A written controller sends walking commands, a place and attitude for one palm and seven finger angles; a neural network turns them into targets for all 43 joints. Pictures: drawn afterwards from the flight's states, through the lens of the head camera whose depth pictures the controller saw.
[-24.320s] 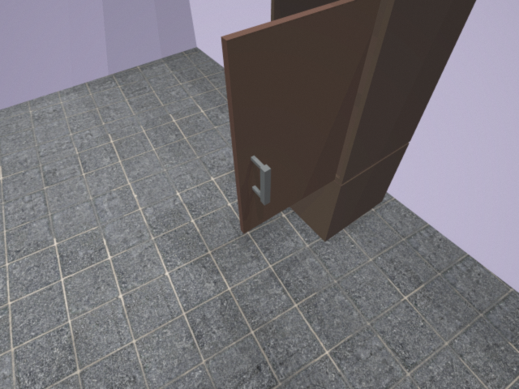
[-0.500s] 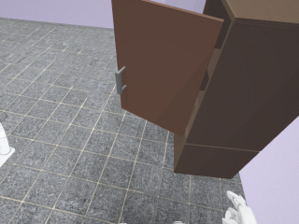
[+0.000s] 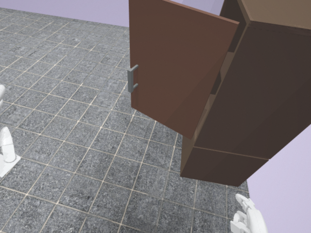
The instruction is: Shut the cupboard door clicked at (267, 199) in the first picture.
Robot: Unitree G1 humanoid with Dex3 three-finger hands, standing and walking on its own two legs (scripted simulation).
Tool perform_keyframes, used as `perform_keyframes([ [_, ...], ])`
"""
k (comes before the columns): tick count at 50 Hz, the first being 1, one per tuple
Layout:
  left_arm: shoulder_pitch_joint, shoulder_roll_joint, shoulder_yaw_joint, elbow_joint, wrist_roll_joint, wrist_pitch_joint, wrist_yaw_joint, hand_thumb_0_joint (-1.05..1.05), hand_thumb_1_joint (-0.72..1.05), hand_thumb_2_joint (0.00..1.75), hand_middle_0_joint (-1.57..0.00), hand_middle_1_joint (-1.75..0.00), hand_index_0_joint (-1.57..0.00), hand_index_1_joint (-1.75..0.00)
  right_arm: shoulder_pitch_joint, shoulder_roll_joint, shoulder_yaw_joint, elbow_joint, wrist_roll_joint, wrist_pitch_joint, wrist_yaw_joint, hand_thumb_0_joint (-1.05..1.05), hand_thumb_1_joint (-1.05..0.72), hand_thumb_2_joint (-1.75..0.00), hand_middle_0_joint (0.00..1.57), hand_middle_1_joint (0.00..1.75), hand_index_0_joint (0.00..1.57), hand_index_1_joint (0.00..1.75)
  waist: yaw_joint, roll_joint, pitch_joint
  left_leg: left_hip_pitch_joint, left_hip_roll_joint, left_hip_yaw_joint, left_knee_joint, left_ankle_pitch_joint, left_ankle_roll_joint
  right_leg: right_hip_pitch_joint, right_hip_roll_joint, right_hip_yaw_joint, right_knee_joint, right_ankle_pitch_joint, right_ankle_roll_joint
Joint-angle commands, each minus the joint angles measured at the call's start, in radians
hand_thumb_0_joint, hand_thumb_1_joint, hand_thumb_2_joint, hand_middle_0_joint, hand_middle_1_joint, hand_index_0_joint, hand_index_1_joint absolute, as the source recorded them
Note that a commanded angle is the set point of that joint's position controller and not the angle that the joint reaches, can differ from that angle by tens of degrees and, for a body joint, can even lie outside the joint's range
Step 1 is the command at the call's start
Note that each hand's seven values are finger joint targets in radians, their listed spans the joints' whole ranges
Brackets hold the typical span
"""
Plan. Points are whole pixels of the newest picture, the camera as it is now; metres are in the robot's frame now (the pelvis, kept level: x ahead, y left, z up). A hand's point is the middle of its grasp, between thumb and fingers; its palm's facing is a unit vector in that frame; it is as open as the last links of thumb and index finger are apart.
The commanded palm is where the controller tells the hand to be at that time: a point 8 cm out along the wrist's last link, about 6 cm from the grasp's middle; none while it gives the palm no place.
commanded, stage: step back with the hand held close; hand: left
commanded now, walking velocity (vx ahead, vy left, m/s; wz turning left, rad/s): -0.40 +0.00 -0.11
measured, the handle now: (133, 78) +0.77 +0.11 -0.09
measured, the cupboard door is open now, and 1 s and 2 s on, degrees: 66 66 66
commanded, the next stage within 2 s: stop stepping back and stand still in 0.22 s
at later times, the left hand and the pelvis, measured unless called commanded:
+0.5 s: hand out of the picture +0.12 +0.23 +0.18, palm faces +0.24 -0.81 -0.54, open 7.4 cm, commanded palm +0.07 +0.27 +0.19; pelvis -0.11 -0.01 +0.01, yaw -8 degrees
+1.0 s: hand out of the picture +0.01 +0.28 +0.19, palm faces +0.44 -0.81 -0.38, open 7.4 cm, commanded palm -0.04 +0.31 +0.19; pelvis -0.21 +0.03 +0.01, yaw -5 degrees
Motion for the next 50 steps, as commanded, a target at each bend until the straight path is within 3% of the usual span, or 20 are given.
perform_keyframes([
  [1,0.011,0.164,0.191,-0.146,-0.01,-0.062,0.016,0.0,0.9,0.9,-0.2,-0.3,-0.2,-0.3,-0.068,-0.15,-0.062,-0.161,0.002,-0.079,-0.033,0.0,-0.9,-0.9,0.2,0.3,0.2,0.3,0.04,0.337,-0.159,-0.301,0.335,-0.268,-0.438,-0.261,0.117,0.45,0.084,-0.03,0.295,-0.068,0.005],
  [5,-0.057,0.093,0.102,-0.144,-0.018,-0.046,0.005,0.0,0.9,0.9,-0.2,-0.3,-0.2,-0.3,-0.065,-0.132,-0.055,-0.123,-0.015,-0.12,-0.026,0.0,-0.9,-0.9,0.2,0.3,0.2,0.3,0.05,0.191,-0.065,-0.116,0.319,-0.218,-0.346,-0.075,0.108,0.243,0.056,-0.01,0.201,-0.232,-0.013],
  [11,-0.159,0.119,0.055,-0.2,-0.024,-0.053,0.003,0.0,0.9,0.9,-0.2,-0.3,-0.2,-0.3,-0.059,-0.135,-0.04,-0.05,-0.022,-0.149,0.001,0.0,-0.9,-0.9,0.2,0.3,0.2,0.3,0.057,0.261,-0.234,0.396,0.263,-0.114,-0.203,0.623,0.048,0.164,0.039,-0.043,-0.164,-0.008,-0.009],
  [13,-0.142,0.153,0.097,-0.225,-0.029,-0.056,0.001,0.0,0.9,0.9,-0.2,-0.3,-0.2,-0.3,-0.066,-0.129,-0.045,-0.069,-0.015,-0.136,0.006,0.0,-0.9,-0.9,0.2,0.3,0.2,0.3,0.062,0.238,-0.321,0.441,0.236,-0.057,-0.159,0.661,0.031,0.211,0.028,-0.042,-0.175,0.136,-0.008],
  [15,-0.075,0.195,0.139,-0.255,-0.04,-0.051,-0.005,0.0,0.9,0.9,-0.2,-0.3,-0.2,-0.3,-0.073,-0.091,-0.038,-0.113,0.0,-0.102,0.011,0.0,-0.9,-0.9,0.2,0.3,0.2,0.3,0.048,0.084,-0.403,0.422,0.16,0.049,-0.082,0.575,-0.008,0.264,-0.047,-0.01,-0.161,0.499,0.007],
  [17,0.038,0.229,0.189,-0.201,-0.055,-0.039,-0.001,0.0,0.9,0.9,-0.2,-0.3,-0.2,-0.3,-0.096,-0.074,-0.025,-0.171,0.028,-0.079,0.006,0.0,-0.9,-0.9,0.2,0.3,0.2,0.3,0.047,-0.139,-0.338,0.215,0.044,0.108,0.035,0.12,-0.037,0.307,-0.195,0.052,-0.163,0.847,0.053],
  [18,0.127,0.238,0.216,-0.148,-0.052,-0.023,0.005,0.0,0.9,0.9,-0.2,-0.3,-0.2,-0.3,-0.106,-0.074,-0.014,-0.187,0.034,-0.066,0.002,0.0,-0.9,-0.9,0.2,0.3,0.2,0.3,0.06,-0.151,-0.28,0.066,0.022,0.068,0.102,-0.089,-0.031,0.328,-0.241,0.089,-0.143,0.812,0.021],
  [21,0.15,0.206,0.205,-0.089,-0.052,0.037,0.026,0.0,0.9,0.9,-0.2,-0.3,-0.2,-0.3,-0.059,-0.072,0.015,-0.173,0.02,-0.03,-0.017,0.0,-0.9,-0.9,0.2,0.3,0.2,0.3,0.027,-0.036,-0.187,-0.03,0.036,-0.005,0.065,-0.094,-0.032,0.337,-0.257,0.139,-0.113,0.57,-0.126],
  [24,0.018,0.18,0.14,-0.04,-0.051,0.059,0.039,0.0,0.9,0.9,-0.2,-0.3,-0.2,-0.3,-0.029,-0.118,-0.003,-0.146,0.023,-0.049,-0.029,0.0,-0.9,-0.9,0.2,0.3,0.2,0.3,0.01,-0.024,-0.083,0.163,0.057,0.008,-0.116,0.109,-0.01,0.199,-0.174,0.073,-0.159,0.3,-0.065],
  [26,-0.006,0.14,0.084,-0.034,-0.041,0.055,0.038,0.0,0.9,0.9,-0.2,-0.3,-0.2,-0.3,-0.022,-0.138,-0.005,-0.146,0.022,-0.067,-0.032,0.0,-0.9,-0.9,0.2,0.3,0.2,0.3,0.019,0.089,-0.076,0.262,0.116,-0.064,-0.172,0.274,0.014,0.157,-0.083,0.023,-0.143,0.153,-0.035],
  [28,-0.06,0.123,0.045,-0.081,-0.033,0.043,0.034,0.0,0.9,0.9,-0.2,-0.3,-0.2,-0.3,-0.029,-0.138,0.001,-0.147,0.017,-0.085,-0.033,0.0,-0.9,-0.9,0.2,0.3,0.2,0.3,0.026,0.2,-0.062,0.174,0.184,-0.188,-0.332,0.002,0.024,0.214,-0.016,-0.044,-0.097,-0.112,-0.018],
  [31,-0.133,0.105,0.032,-0.112,0.0,0.029,0.033,0.0,0.9,0.9,-0.2,-0.3,-0.2,-0.3,-0.041,-0.143,0.002,-0.141,0.007,-0.118,-0.036,0.0,-0.9,-0.9,0.2,0.3,0.2,0.3,0.03,0.259,0.031,-0.065,0.203,-0.274,-0.538,-0.565,0.032,0.327,0.03,-0.061,-0.014,-0.188,-0.019],
  [35,-0.146,0.134,0.06,-0.163,0.002,0.028,0.03,0.0,0.9,0.9,-0.2,-0.3,-0.2,-0.3,-0.034,-0.125,-0.008,-0.141,-0.01,-0.135,-0.03,0.0,-0.9,-0.9,0.2,0.3,0.2,0.3,0.033,0.25,-0.001,-0.106,0.149,-0.169,-0.494,-0.561,-0.013,0.395,0.049,-0.115,-0.04,-0.253,-0.054],
  [37,-0.088,0.15,0.087,-0.161,-0.007,0.03,0.032,0.0,0.9,0.9,-0.2,-0.3,-0.2,-0.3,-0.023,-0.114,-0.011,-0.134,-0.018,-0.129,-0.021,0.0,-0.9,-0.9,0.2,0.3,0.2,0.3,0.03,0.217,-0.046,-0.068,0.092,-0.098,-0.343,-0.472,-0.025,0.386,0.0,-0.068,-0.126,-0.309,-0.099],
  [38,-0.052,0.162,0.107,-0.147,-0.01,0.031,0.031,0.0,0.9,0.9,-0.2,-0.3,-0.2,-0.3,-0.015,-0.111,-0.02,-0.133,-0.021,-0.121,-0.015,0.0,-0.9,-0.9,0.2,0.3,0.2,0.3,0.035,0.105,-0.079,-0.047,0.04,-0.035,-0.164,-0.392,-0.025,0.335,-0.072,0.058,-0.195,-0.433,-0.141],
  [40,-0.008,0.152,0.11,-0.125,-0.024,0.034,0.031,0.0,0.9,0.9,-0.2,-0.3,-0.2,-0.3,0.021,-0.114,-0.037,-0.113,-0.014,-0.09,-0.001,0.0,-0.9,-0.9,0.2,0.3,0.2,0.3,0.041,-0.184,-0.026,-0.136,-0.008,0.003,0.373,-0.174,-0.037,0.167,-0.372,0.463,-0.402,-0.62,-0.293],
  [41,-0.067,0.146,0.1,-0.125,-0.024,0.019,0.033,0.0,0.9,0.9,-0.2,-0.3,-0.2,-0.3,0.022,-0.127,-0.036,-0.107,-0.014,-0.089,0.005,0.0,-0.9,-0.9,0.2,0.3,0.2,0.3,0.019,-0.131,0.016,-0.201,0.029,-0.039,0.469,-0.162,-0.038,0.161,-0.391,0.445,-0.396,-0.511,-0.3],
  [44,-0.182,0.12,0.056,-0.026,-0.008,0.011,0.036,0.0,0.9,0.9,-0.2,-0.3,-0.2,-0.3,0.007,-0.105,-0.015,-0.102,-0.013,-0.093,-0.002,0.0,-0.9,-0.9,0.2,0.3,0.2,0.3,0.009,-0.05,0.054,-0.021,0.093,-0.022,0.274,-0.18,-0.018,-0.026,-0.298,0.22,-0.352,-0.55,-0.193],
  [48,-0.231,0.106,0.017,0.004,0.0,0.024,0.049,0.0,0.9,0.9,-0.2,-0.3,-0.2,-0.3,-0.01,-0.103,-0.011,-0.089,-0.011,-0.119,-0.034,0.0,-0.9,-0.9,0.2,0.3,0.2,0.3,0.029,-0.044,0.056,0.211,0.027,0.126,-0.052,-0.182,0.001,-0.018,-0.199,0.106,-0.269,-0.557,-0.148],
  [50,-0.208,0.114,0.034,-0.04,-0.006,0.024,0.052,0.0,0.9,0.9,-0.2,-0.3,-0.2,-0.3,0.001,-0.127,-0.018,-0.105,-0.005,-0.129,-0.043,0.0,-0.9,-0.9,0.2,0.3,0.2,0.3,0.024,0.11,0.036,0.276,0.107,-0.029,-0.222,-0.283,0.046,-0.022,-0.104,0.049,-0.06,-0.443,-0.094],
])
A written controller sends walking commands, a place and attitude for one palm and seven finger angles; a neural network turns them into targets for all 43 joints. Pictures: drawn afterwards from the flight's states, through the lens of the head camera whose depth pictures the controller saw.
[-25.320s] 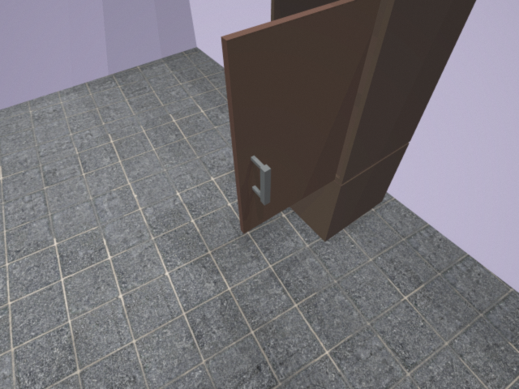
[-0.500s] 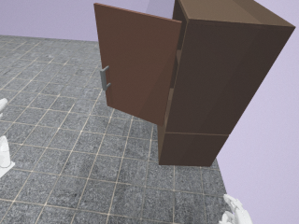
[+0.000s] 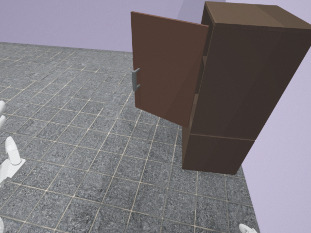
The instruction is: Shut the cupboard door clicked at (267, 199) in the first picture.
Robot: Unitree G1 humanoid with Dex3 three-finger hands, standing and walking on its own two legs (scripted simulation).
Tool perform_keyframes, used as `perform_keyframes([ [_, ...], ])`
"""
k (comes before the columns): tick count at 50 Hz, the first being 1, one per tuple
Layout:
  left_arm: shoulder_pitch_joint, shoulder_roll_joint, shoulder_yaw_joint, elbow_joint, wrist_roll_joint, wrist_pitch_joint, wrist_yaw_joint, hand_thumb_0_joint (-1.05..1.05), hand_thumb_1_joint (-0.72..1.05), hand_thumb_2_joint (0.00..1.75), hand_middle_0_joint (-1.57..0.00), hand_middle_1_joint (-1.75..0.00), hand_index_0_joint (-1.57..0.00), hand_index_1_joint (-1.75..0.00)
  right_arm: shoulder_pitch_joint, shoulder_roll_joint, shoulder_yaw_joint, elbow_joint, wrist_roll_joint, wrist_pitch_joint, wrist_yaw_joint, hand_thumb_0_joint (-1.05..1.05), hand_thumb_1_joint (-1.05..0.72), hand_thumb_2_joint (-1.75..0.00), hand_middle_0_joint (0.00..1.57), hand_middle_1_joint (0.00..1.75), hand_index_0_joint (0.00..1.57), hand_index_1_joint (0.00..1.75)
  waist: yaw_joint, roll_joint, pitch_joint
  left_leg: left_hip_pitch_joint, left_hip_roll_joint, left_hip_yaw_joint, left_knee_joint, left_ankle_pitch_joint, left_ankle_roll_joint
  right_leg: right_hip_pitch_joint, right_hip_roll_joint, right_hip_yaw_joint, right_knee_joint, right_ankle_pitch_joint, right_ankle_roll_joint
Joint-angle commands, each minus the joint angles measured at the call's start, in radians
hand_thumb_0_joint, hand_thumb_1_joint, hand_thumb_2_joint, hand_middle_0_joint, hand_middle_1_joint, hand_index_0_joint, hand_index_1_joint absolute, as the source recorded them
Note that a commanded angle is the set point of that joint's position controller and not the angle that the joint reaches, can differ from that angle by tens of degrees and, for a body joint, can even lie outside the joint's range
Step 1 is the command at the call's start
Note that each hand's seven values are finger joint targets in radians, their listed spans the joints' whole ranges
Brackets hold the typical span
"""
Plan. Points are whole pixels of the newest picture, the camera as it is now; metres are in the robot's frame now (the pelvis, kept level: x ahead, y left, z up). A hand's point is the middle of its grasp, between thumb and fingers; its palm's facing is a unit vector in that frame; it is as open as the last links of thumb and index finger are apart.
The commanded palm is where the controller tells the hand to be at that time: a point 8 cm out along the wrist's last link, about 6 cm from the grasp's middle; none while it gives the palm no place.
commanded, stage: stop stepping back and stand still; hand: left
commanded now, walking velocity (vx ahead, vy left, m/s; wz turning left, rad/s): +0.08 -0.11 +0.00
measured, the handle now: (136, 79) +0.96 +0.17 -0.10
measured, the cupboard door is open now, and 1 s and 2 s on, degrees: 66 66 66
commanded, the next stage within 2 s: let the arm hang, fingers relaxed in 0.20 s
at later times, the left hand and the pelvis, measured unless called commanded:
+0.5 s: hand (78, 223) +0.18 +0.23 -0.10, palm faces +0.04 -0.95 -0.30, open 7.4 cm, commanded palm none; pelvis +0.01 +0.03 -0.01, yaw +2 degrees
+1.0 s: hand out of the picture +0.01 +0.25 -0.16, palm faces +0.01 -0.97 -0.25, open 7.3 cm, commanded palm none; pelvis +0.02 +0.05 +0.01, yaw +0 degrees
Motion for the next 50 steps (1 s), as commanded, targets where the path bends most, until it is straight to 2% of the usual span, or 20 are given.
perform_keyframes([
  [1,-0.122,0.187,0.094,-0.233,-0.01,-0.048,0.02,0.0,0.9,0.9,-0.2,-0.3,-0.2,-0.3,-0.144,-0.131,-0.048,-0.185,0.011,-0.075,-0.029,0.0,-0.9,-0.9,0.2,0.3,0.2,0.3,-0.031,0.189,0.1,0.17,0.163,-0.276,-0.34,-0.146,0.097,-0.235,0.025,0.051,0.109,-0.204,0.002],
  [2,-0.1,0.206,0.124,-0.232,-0.017,-0.053,0.02,0.0,0.9,0.9,-0.2,-0.3,-0.2,-0.3,-0.147,-0.113,-0.042,-0.178,0.018,-0.077,-0.026,0.0,-0.9,-0.9,0.2,0.3,0.2,0.3,-0.032,0.212,0.084,0.109,0.253,-0.412,-0.431,-0.286,0.134,-0.217,0.053,-0.008,0.218,-0.172,0.031],
  [4,-0.114,0.243,0.16,-0.273,-0.001,-0.049,0.013,0.0,0.9,0.9,-0.2,-0.3,-0.2,-0.3,-0.165,-0.098,-0.039,-0.172,0.011,-0.084,-0.024,0.0,-0.9,-0.9,0.2,0.3,0.2,0.3,-0.031,0.221,0.112,-0.047,0.27,-0.425,-0.498,-0.419,0.147,-0.139,0.038,0.033,0.324,-0.143,0.031],
  [9,-0.045,0.216,0.145,-0.285,0.01,-0.041,0.013,0.0,0.9,0.9,-0.2,-0.3,-0.2,-0.3,-0.168,-0.101,-0.029,-0.169,0.004,-0.09,0.003,0.0,-0.9,-0.9,0.2,0.3,0.2,0.3,-0.02,0.173,0.09,-0.15,0.111,-0.092,-0.29,-0.221,0.033,0.148,0.033,0.026,-0.089,-0.042,0.001],
  [10,-0.056,0.211,0.142,-0.264,0.004,-0.04,0.014,0.0,0.9,0.9,-0.2,-0.3,-0.2,-0.3,-0.167,-0.093,-0.031,-0.175,0.002,-0.083,0.004,0.0,-0.9,-0.9,0.2,0.3,0.2,0.3,-0.026,0.103,0.102,-0.171,0.062,-0.052,-0.192,-0.172,0.016,0.127,-0.019,0.131,-0.15,-0.073,-0.033],
  [12,-0.03,0.212,0.144,-0.206,-0.009,-0.029,0.015,0.0,0.9,0.9,-0.2,-0.3,-0.2,-0.3,-0.152,-0.078,-0.041,-0.165,0.009,-0.073,0.015,0.0,-0.9,-0.9,0.2,0.3,0.2,0.3,-0.011,-0.118,0.079,-0.149,-0.028,0.008,0.101,-0.052,-0.019,0.03,-0.198,0.468,-0.326,-0.274,-0.116],
  [13,-0.03,0.203,0.131,-0.196,-0.009,-0.028,0.018,0.0,0.9,0.9,-0.2,-0.3,-0.2,-0.3,-0.155,-0.078,-0.044,-0.168,0.011,-0.063,0.022,0.0,-0.9,-0.9,0.2,0.3,0.2,0.3,-0.011,-0.147,0.096,-0.201,-0.031,-0.014,0.203,-0.031,-0.028,0.064,-0.26,0.52,-0.349,-0.203,-0.163],
  [14,-0.043,0.204,0.135,-0.196,-0.008,-0.035,0.02,0.0,0.9,0.9,-0.2,-0.3,-0.2,-0.3,-0.167,-0.087,-0.046,-0.17,0.014,-0.059,0.027,0.0,-0.9,-0.9,0.2,0.3,0.2,0.3,-0.012,-0.103,0.092,-0.221,-0.024,-0.043,0.247,-0.041,-0.033,0.091,-0.279,0.516,-0.325,-0.057,-0.199],
  [15,-0.086,0.002,-0.242,0.508,0.084,0.118,-0.124,0.0,0.9,0.9,-0.2,-0.3,-0.2,-0.3,-0.204,-0.183,-0.077,0.012,-0.008,-0.078,0.111,0.0,-0.9,-0.9,0.2,0.3,0.2,0.3,-0.049,-0.03,0.157,-0.285,0.061,-0.059,0.298,-0.083,-0.027,0.023,-0.34,0.239,-0.11,0.557,-0.189],
  [16,-0.07,-0.037,-0.246,0.515,0.066,0.175,-0.159,0.0,0.9,0.9,-0.2,-0.3,-0.2,-0.3,-0.12,-0.105,-0.063,-0.005,0.012,-0.016,0.1,0.0,-0.9,-0.9,0.2,0.3,0.2,0.3,-0.047,-0.03,0.059,-0.121,0.013,-0.075,0.174,-0.117,-0.04,0.006,-0.239,0.193,-0.041,0.596,-0.173],
  [17,-0.107,-0.071,-0.271,0.541,0.049,0.186,-0.166,0.0,0.9,0.9,-0.2,-0.3,-0.2,-0.3,-0.07,-0.066,-0.038,-0.003,0.013,0.022,0.097,0.0,-0.9,-0.9,0.2,0.3,0.2,0.3,-0.046,-0.077,0.06,-0.083,-0.024,-0.018,0.049,-0.008,-0.043,0.032,-0.179,0.103,-0.011,0.593,-0.127],
  [18,-0.14,-0.075,-0.294,0.586,0.041,0.192,-0.168,0.0,0.9,0.9,-0.2,-0.3,-0.2,-0.3,-0.047,-0.075,-0.034,-0.001,0.005,0.036,0.098,0.0,-0.9,-0.9,0.2,0.3,0.2,0.3,-0.052,-0.133,0.058,0.002,-0.035,-0.015,-0.048,0.169,-0.036,-0.001,-0.148,0.076,0.016,0.552,-0.087],
  [19,-0.168,-0.07,-0.313,0.637,0.038,0.196,-0.17,0.0,0.9,0.9,-0.2,-0.3,-0.2,-0.3,-0.038,-0.115,-0.042,0.001,0.0,0.039,0.098,0.0,-0.9,-0.9,0.2,0.3,0.2,0.3,-0.047,-0.169,0.037,0.079,0.025,-0.089,-0.092,0.435,-0.012,-0.047,-0.108,0.053,0.063,0.415,-0.047],
  [20,-0.144,-0.073,-0.329,0.683,0.036,0.194,-0.171,0.0,0.9,0.9,-0.2,-0.3,-0.2,-0.3,-0.073,-0.163,-0.045,-0.011,-0.011,0.038,0.091,0.0,-0.9,-0.9,0.2,0.3,0.2,0.3,-0.014,-0.135,0.004,0.102,0.096,-0.16,-0.079,0.572,0.029,-0.065,-0.073,0.043,0.071,0.323,-0.013],
  [21,-0.156,-0.059,-0.332,0.747,0.042,0.192,-0.167,0.0,0.9,0.9,-0.2,-0.3,-0.2,-0.3,-0.116,-0.173,-0.043,-0.001,-0.015,0.047,0.087,0.0,-0.9,-0.9,0.2,0.3,0.2,0.3,-0.003,-0.169,-0.009,0.064,0.11,-0.153,-0.086,0.499,0.039,0.0,-0.056,0.062,0.01,0.218,-0.006],
  [23,-0.204,-0.02,-0.327,0.863,0.046,0.188,-0.169,0.0,0.9,0.9,-0.2,-0.3,-0.2,-0.3,-0.123,-0.161,-0.036,0.023,-0.018,0.056,0.081,0.0,-0.9,-0.9,0.2,0.3,0.2,0.3,-0.012,-0.175,0.009,0.079,0.047,-0.097,-0.065,0.49,0.009,0.029,-0.094,0.105,-0.035,0.353,-0.028],
  [27,-0.228,-0.025,-0.345,1.105,0.032,0.19,-0.16,0.0,0.9,0.9,-0.2,-0.3,-0.2,-0.3,-0.107,-0.126,-0.017,0.146,-0.015,0.067,0.072,0.0,-0.9,-0.9,0.2,0.3,0.2,0.3,-0.01,0.063,-0.009,0.123,0.061,-0.091,-0.186,0.5,0.004,0.115,-0.066,0.09,-0.06,0.288,-0.012],
  [32,-0.191,-0.072,-0.338,1.278,0.034,0.181,-0.159,0.0,0.9,0.9,-0.2,-0.3,-0.2,-0.3,-0.086,-0.076,-0.022,0.245,-0.013,0.07,0.059,0.0,-0.9,-0.9,0.2,0.3,0.2,0.3,-0.009,0.175,0.021,0.153,0.052,-0.071,-0.236,0.36,0.0,0.132,-0.069,0.098,-0.168,0.239,-0.029],
  [41,-0.184,-0.067,-0.361,1.441,0.029,0.179,-0.161,0.0,0.9,0.9,-0.2,-0.3,-0.2,-0.3,-0.029,-0.084,-0.028,0.359,-0.001,0.072,0.052,0.0,-0.9,-0.9,0.2,0.3,0.2,0.3,-0.01,0.018,0.118,0.173,0.073,-0.08,-0.312,0.293,0.009,0.109,-0.068,0.089,-0.234,0.179,-0.024],
  [50,-0.151,-0.076,-0.367,1.5,0.03,0.183,-0.155,0.0,0.9,0.9,-0.2,-0.3,-0.2,-0.3,-0.006,-0.078,-0.028,0.413,0.002,0.071,0.051,0.0,-0.9,-0.9,0.2,0.3,0.2,0.3,-0.009,-0.018,0.168,0.171,0.069,-0.077,-0.356,0.202,0.017,0.068,-0.065,0.1,-0.245,0.107,-0.017],
])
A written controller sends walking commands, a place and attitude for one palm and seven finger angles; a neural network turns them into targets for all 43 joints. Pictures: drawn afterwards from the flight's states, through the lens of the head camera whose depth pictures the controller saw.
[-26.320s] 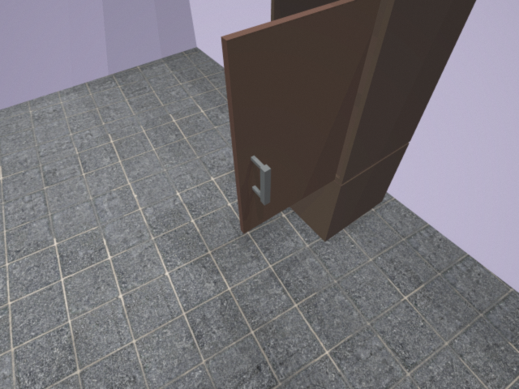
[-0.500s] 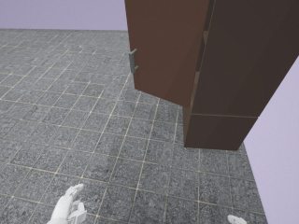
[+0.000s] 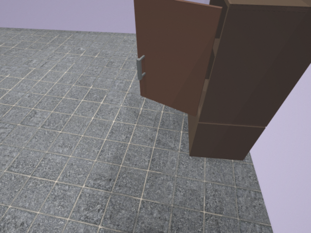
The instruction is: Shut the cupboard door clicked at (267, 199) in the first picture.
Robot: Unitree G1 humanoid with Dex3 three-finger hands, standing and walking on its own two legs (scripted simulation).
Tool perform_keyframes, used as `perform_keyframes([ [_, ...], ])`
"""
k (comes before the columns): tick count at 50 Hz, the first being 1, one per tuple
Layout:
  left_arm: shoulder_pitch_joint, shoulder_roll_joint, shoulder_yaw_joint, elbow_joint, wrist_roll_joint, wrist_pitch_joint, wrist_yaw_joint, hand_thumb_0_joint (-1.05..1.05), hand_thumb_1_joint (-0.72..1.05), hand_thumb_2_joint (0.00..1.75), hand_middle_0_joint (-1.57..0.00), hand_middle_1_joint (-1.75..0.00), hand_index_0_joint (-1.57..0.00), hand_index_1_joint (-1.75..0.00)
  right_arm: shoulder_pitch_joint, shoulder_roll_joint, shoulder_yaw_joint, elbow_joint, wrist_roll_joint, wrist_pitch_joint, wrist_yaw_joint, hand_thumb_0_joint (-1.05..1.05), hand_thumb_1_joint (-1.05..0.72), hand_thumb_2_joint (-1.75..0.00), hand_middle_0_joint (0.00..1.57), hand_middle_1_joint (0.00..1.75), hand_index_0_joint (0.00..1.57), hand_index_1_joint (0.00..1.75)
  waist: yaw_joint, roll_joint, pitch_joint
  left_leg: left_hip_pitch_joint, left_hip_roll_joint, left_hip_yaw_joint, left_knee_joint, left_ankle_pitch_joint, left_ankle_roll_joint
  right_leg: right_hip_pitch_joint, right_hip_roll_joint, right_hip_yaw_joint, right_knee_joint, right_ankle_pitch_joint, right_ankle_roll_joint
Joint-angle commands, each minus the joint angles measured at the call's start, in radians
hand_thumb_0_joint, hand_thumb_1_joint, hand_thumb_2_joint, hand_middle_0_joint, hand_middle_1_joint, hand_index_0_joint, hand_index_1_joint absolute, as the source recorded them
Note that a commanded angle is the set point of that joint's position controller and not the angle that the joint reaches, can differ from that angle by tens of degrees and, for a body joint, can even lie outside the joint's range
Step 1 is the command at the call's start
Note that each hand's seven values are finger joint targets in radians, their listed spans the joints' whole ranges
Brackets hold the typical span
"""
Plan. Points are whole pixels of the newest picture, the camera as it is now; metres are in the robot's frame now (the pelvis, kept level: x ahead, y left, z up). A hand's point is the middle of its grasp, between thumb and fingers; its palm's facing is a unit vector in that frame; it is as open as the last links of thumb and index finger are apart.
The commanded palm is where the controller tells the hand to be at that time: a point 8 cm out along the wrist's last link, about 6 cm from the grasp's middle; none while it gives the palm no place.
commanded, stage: let the arm hang, fingers relaxed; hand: left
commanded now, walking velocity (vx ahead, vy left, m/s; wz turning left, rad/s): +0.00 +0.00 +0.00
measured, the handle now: (141, 67) +0.94 +0.13 -0.11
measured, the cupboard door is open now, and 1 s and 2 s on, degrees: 66 66 66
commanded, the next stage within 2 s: look to check the result in 0.40 s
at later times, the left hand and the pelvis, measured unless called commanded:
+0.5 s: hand out of the picture +0.00 +0.18 -0.18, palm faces +0.01 -0.98 -0.21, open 7.4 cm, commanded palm none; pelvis +0.00 +0.00 +0.00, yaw +0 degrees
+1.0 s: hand out of the picture +0.05 +0.22 -0.16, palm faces -0.01 -0.96 -0.29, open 7.4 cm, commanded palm none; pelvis +0.00 -0.01 +0.00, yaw +0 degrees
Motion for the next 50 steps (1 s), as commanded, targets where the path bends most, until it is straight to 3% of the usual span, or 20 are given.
perform_keyframes([
  [1,0.035,0.093,0.012,-0.029,-0.001,-0.021,0.007,0.0,0.9,0.9,-0.2,-0.3,-0.2,-0.3,0.04,-0.128,-0.03,-0.03,0.001,-0.021,-0.011,0.0,-0.9,-0.9,0.2,0.3,0.2,0.3,0.001,-0.042,0.044,-0.005,0.118,-0.125,-0.11,0.026,0.004,-0.071,-0.081,0.091,-0.069,0.039,-0.04],
  [17,0.033,0.087,0.022,-0.019,0.003,-0.024,0.009,0.0,0.9,0.9,-0.2,-0.3,-0.2,-0.3,0.045,-0.126,-0.037,-0.02,0.0,-0.029,-0.015,0.0,-0.9,-0.9,0.2,0.3,0.2,0.3,0.002,0.002,0.057,-0.02,0.115,-0.129,-0.127,0.001,0.004,-0.07,-0.08,0.089,-0.061,0.044,-0.04],
  [22,0.018,0.101,0.025,-0.023,0.003,-0.026,0.008,0.0,0.9,0.9,-0.2,-0.3,-0.2,-0.3,0.035,-0.142,-0.04,-0.024,0.0,-0.03,-0.015,0.0,-0.9,-0.9,0.2,0.3,0.2,0.3,0.0,-0.012,0.054,-0.008,0.117,-0.131,-0.123,0.022,0.004,-0.069,-0.082,0.09,-0.065,0.052,-0.041],
  [40,-0.076,0.2,0.031,-0.04,0.003,-0.035,-0.001,0.0,0.9,0.9,-0.2,-0.3,-0.2,-0.3,-0.064,-0.234,-0.05,-0.037,0.001,-0.029,-0.005,0.0,-0.9,-0.9,0.2,0.3,0.2,0.3,-0.002,-0.03,0.02,0.037,0.126,-0.133,-0.122,0.064,0.001,-0.053,-0.097,0.107,-0.096,0.076,-0.046],
  [50,-0.133,0.252,0.035,-0.049,0.001,-0.045,-0.004,0.0,0.9,0.9,-0.2,-0.3,-0.2,-0.3,-0.123,-0.283,-0.052,-0.046,0.0,-0.033,-0.001,0.0,-0.9,-0.9,0.2,0.3,0.2,0.3,-0.003,-0.025,-0.025,0.075,0.133,-0.133,-0.117,0.148,-0.005,-0.012,-0.11,0.109,-0.106,0.171,-0.049],
])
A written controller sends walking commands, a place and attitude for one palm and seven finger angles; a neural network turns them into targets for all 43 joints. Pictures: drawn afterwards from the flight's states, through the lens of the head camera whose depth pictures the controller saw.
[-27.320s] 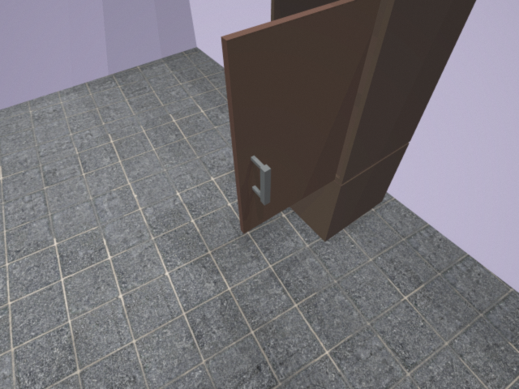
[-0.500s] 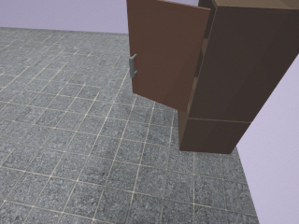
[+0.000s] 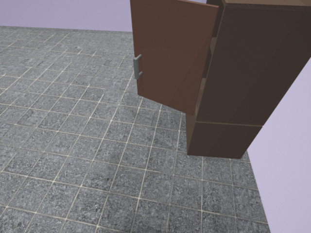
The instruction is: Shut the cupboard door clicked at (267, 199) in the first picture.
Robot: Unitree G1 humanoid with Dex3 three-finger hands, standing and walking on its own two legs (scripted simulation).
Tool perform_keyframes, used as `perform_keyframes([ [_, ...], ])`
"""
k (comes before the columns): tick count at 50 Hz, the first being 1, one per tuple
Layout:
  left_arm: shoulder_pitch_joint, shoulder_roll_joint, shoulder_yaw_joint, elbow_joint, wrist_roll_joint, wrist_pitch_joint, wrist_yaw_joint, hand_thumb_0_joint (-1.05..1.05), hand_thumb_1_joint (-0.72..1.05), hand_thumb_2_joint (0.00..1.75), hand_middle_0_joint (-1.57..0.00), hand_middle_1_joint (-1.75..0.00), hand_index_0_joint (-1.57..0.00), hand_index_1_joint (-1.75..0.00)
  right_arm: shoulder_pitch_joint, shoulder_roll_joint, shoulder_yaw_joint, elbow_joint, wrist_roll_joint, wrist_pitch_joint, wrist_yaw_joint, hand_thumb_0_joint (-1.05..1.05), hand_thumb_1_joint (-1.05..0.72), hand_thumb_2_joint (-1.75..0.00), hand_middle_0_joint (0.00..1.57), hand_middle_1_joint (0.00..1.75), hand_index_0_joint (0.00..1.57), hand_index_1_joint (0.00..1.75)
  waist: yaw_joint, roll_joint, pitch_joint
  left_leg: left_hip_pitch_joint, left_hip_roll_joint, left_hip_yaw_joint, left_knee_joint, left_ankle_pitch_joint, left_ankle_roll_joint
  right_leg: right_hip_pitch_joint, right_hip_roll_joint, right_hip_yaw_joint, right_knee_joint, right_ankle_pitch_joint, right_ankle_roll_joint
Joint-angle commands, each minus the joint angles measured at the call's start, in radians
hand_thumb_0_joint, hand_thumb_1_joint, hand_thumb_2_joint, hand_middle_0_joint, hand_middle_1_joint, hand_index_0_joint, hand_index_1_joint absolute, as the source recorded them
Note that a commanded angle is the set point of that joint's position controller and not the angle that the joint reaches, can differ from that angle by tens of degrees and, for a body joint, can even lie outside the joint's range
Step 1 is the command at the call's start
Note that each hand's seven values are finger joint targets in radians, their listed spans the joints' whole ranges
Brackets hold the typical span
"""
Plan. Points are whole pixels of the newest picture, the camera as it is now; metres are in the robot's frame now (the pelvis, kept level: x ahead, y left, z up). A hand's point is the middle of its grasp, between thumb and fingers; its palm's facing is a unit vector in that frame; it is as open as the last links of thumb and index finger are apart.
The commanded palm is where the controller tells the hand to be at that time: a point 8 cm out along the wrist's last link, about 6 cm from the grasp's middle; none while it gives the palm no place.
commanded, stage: walk to a spot facing it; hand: left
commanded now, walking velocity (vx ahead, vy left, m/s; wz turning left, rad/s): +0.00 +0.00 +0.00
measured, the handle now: (138, 67) +0.94 +0.14 -0.11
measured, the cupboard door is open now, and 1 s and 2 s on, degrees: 66 66 66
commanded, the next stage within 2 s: none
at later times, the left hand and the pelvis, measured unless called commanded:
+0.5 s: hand out of the picture +0.03 +0.21 -0.19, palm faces +0.17 -0.96 -0.23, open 7.4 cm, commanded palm none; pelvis +0.00 +0.01 -0.02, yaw +10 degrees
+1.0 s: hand out of the picture -0.02 +0.20 -0.16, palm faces +0.44 -0.84 -0.31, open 7.4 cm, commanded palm none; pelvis -0.01 -0.02 -0.01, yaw +28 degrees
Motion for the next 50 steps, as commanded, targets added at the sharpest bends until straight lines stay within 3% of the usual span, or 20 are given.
perform_keyframes([
  [1,-0.015,0.193,0.03,-0.05,-0.004,-0.023,0.01,0.0,0.9,0.9,-0.2,-0.3,-0.2,-0.3,-0.022,-0.182,-0.032,-0.055,0.0,-0.02,-0.011,0.0,-0.9,-0.9,0.2,0.3,0.2,0.3,0.004,-0.011,-0.035,0.045,0.129,-0.132,-0.064,0.116,0.005,-0.035,-0.117,0.113,-0.066,0.146,-0.039],
  [7,-0.04,0.212,0.033,-0.055,-0.003,-0.022,0.008,0.0,0.9,0.9,-0.2,-0.3,-0.2,-0.3,-0.044,-0.197,-0.032,-0.063,-0.001,-0.019,-0.008,0.0,-0.9,-0.9,0.2,0.3,0.2,0.3,0.005,0.003,-0.035,0.041,0.128,-0.139,-0.064,0.141,0.001,-0.016,-0.122,0.098,-0.065,0.158,-0.034],
  [12,0.025,0.129,0.027,-0.065,-0.006,0.008,0.022,0.0,0.9,0.9,-0.2,-0.3,-0.2,-0.3,0.002,-0.088,-0.013,-0.075,-0.002,0.012,-0.002,0.0,-0.9,-0.9,0.2,0.3,0.2,0.3,0.012,-0.024,-0.035,-0.036,0.107,-0.142,0.029,0.202,-0.016,-0.014,-0.15,0.056,0.032,0.208,-0.018],
  [16,0.055,0.169,0.057,-0.108,-0.002,0.016,0.027,0.0,0.9,0.9,-0.2,-0.3,-0.2,-0.3,0.007,-0.07,-0.031,-0.117,0.0,0.029,0.003,0.0,-0.9,-0.9,0.2,0.3,0.2,0.3,0.025,-0.119,-0.038,-0.153,0.038,-0.099,0.224,0.107,-0.036,0.018,-0.269,0.102,0.034,0.277,-0.098],
  [19,0.061,0.167,0.073,-0.15,0.012,0.019,0.035,0.0,0.9,0.9,-0.2,-0.3,-0.2,-0.3,-0.009,-0.053,-0.049,-0.168,-0.002,0.047,0.005,0.0,-0.9,-0.9,0.2,0.3,0.2,0.3,0.038,-0.202,0.008,-0.272,0.021,-0.078,0.54,-0.341,-0.041,-0.007,-0.394,0.138,0.009,0.42,-0.21],
  [23,0.018,0.162,0.088,-0.202,0.008,0.017,0.03,0.0,0.9,0.9,-0.2,-0.3,-0.2,-0.3,0.058,-0.009,-0.05,-0.181,0.002,0.043,0.02,0.0,-0.9,-0.9,0.2,0.3,0.2,0.3,-0.009,-0.135,-0.009,-0.164,0.046,-0.043,0.283,-0.161,-0.051,-0.033,-0.336,-0.018,0.166,0.449,-0.116],
  [24,0.018,0.146,0.087,-0.207,0.003,0.021,0.027,0.0,0.9,0.9,-0.2,-0.3,-0.2,-0.3,0.106,-0.026,-0.054,-0.175,-0.002,0.036,0.023,0.0,-0.9,-0.9,0.2,0.3,0.2,0.3,-0.032,-0.047,-0.037,-0.041,0.056,-0.066,0.156,0.029,-0.039,-0.116,-0.297,-0.073,0.272,0.322,-0.056],
  [25,0.06,0.096,0.083,-0.228,-0.005,0.031,0.023,0.0,0.9,0.9,-0.2,-0.3,-0.2,-0.3,0.143,-0.104,-0.07,-0.18,-0.015,0.029,0.019,0.0,-0.9,-0.9,0.2,0.3,0.2,0.3,-0.034,0.21,-0.053,0.032,0.226,-0.337,0.056,0.331,0.046,-0.278,-0.16,-0.141,0.457,-0.012,0.035],
  [26,0.024,0.057,0.068,-0.265,-0.003,0.037,0.023,0.0,0.9,0.9,-0.2,-0.3,-0.2,-0.3,0.188,-0.171,-0.091,-0.179,-0.021,0.033,0.009,0.0,-0.9,-0.9,0.2,0.3,0.2,0.3,-0.063,0.321,-0.051,0.016,0.386,-0.542,-0.028,0.46,0.174,-0.371,-0.067,-0.086,0.637,-0.469,0.061],
  [27,-0.016,0.069,0.075,-0.274,0.006,0.049,0.029,0.0,0.9,0.9,-0.2,-0.3,-0.2,-0.3,0.214,-0.167,-0.093,-0.168,-0.024,0.034,0.003,0.0,-0.9,-0.9,0.2,0.3,0.2,0.3,-0.076,0.192,-0.056,-0.042,0.369,-0.541,-0.065,0.177,0.179,-0.366,-0.067,0.004,0.748,-0.425,0.037],
  [28,-0.037,0.055,0.079,-0.277,0.006,0.05,0.025,0.0,0.9,0.9,-0.2,-0.3,-0.2,-0.3,0.169,-0.163,-0.092,-0.185,-0.025,0.032,-0.004,0.0,-0.9,-0.9,0.2,0.3,0.2,0.3,-0.052,0.195,-0.017,-0.098,0.336,-0.545,-0.081,0.022,0.161,-0.414,-0.077,0.036,0.783,-0.354,0.038],
  [33,0.005,0.03,0.079,-0.269,0.001,0.034,0.011,0.0,0.9,0.9,-0.2,-0.3,-0.2,-0.3,0.112,-0.109,-0.081,-0.209,-0.019,0.018,-0.015,0.0,-0.9,-0.9,0.2,0.3,0.2,0.3,-0.018,0.089,-0.078,-0.02,0.235,-0.414,-0.022,0.171,0.143,-0.413,-0.057,0.039,0.683,-0.222,0.06],
  [38,0.003,0.018,0.075,-0.293,0.001,0.035,0.013,0.0,0.9,0.9,-0.2,-0.3,-0.2,-0.3,0.107,-0.118,-0.096,-0.221,-0.022,0.032,-0.008,0.0,-0.9,-0.9,0.2,0.3,0.2,0.3,-0.027,0.143,-0.077,-0.071,0.198,-0.451,-0.021,0.109,0.136,-0.326,-0.014,0.015,0.504,-0.232,0.059],
  [42,0.114,0.042,0.083,-0.274,-0.003,0.031,0.019,0.0,0.9,0.9,-0.2,-0.3,-0.2,-0.3,0.032,-0.115,-0.105,-0.259,-0.015,0.045,-0.001,0.0,-0.9,-0.9,0.2,0.3,0.2,0.3,0.029,0.159,-0.085,-0.224,0.132,-0.459,0.023,0.019,0.095,-0.084,0.018,-0.003,0.231,-0.122,0.047],
  [43,0.152,0.067,0.092,-0.268,0.0,0.024,0.023,0.0,0.9,0.9,-0.2,-0.3,-0.2,-0.3,0.019,-0.088,-0.104,-0.272,-0.008,0.048,0.001,0.0,-0.9,-0.9,0.2,0.3,0.2,0.3,0.05,0.078,-0.082,-0.327,0.081,-0.434,0.072,-0.083,0.055,0.035,-0.019,0.028,0.078,-0.084,0.034],
  [44,0.166,0.152,0.107,-0.277,0.015,0.014,0.03,0.0,0.9,0.9,-0.2,-0.3,-0.2,-0.3,0.031,-0.041,-0.1,-0.284,0.001,0.048,0.01,0.0,-0.9,-0.9,0.2,0.3,0.2,0.3,0.061,-0.121,-0.073,-0.481,-0.035,-0.323,0.263,-0.234,-0.016,0.119,-0.225,0.264,-0.088,-0.222,-0.036],
  [45,0.115,0.209,0.113,-0.298,0.022,0.017,0.031,0.0,0.9,0.9,-0.2,-0.3,-0.2,-0.3,0.023,-0.012,-0.101,-0.303,-0.005,0.045,0.014,0.0,-0.9,-0.9,0.2,0.3,0.2,0.3,0.057,-0.278,-0.022,-0.512,-0.116,-0.155,0.574,-0.387,-0.062,-0.012,-0.472,0.462,-0.166,-0.259,-0.154],
  [46,0.047,0.19,0.102,-0.319,0.015,0.018,0.03,0.0,0.9,0.9,-0.2,-0.3,-0.2,-0.3,0.04,-0.042,-0.105,-0.3,-0.018,0.052,0.024,0.0,-0.9,-0.9,0.2,0.3,0.2,0.3,0.019,-0.184,-0.013,-0.458,-0.056,-0.181,0.768,-0.371,-0.048,-0.15,-0.469,0.393,-0.14,-0.262,-0.187],
  [49,-0.048,0.094,0.084,-0.33,0.013,0.003,0.033,0.0,0.9,0.9,-0.2,-0.3,-0.2,-0.3,0.055,-0.019,-0.099,-0.275,-0.009,0.058,0.037,0.0,-0.9,-0.9,0.2,0.3,0.2,0.3,-0.041,-0.204,0.008,-0.463,0.009,-0.143,0.876,-0.255,-0.073,-0.121,-0.326,0.138,-0.01,0.151,-0.146],
  [50,-0.034,0.099,0.082,-0.334,0.015,0.0,0.032,0.0,0.9,0.9,-0.2,-0.3,-0.2,-0.3,0.038,-0.01,-0.092,-0.279,-0.006,0.059,0.04,0.0,-0.9,-0.9,0.2,0.3,0.2,0.3,-0.033,-0.196,0.016,-0.434,0.011,-0.113,0.826,-0.25,-0.082,-0.115,-0.308,0.078,0.014,0.265,-0.134],
])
